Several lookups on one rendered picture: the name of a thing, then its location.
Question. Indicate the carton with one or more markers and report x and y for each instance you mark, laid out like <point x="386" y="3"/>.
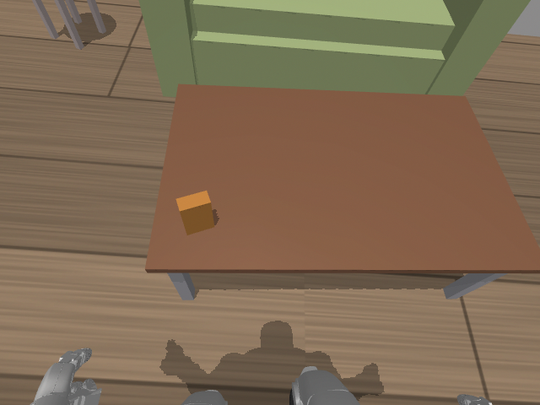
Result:
<point x="196" y="212"/>

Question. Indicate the coffee table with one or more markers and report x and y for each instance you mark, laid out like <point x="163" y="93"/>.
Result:
<point x="327" y="181"/>

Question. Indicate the sofa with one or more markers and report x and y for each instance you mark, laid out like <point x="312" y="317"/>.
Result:
<point x="423" y="47"/>

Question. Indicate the left robot hand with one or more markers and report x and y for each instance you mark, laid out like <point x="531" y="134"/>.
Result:
<point x="58" y="380"/>

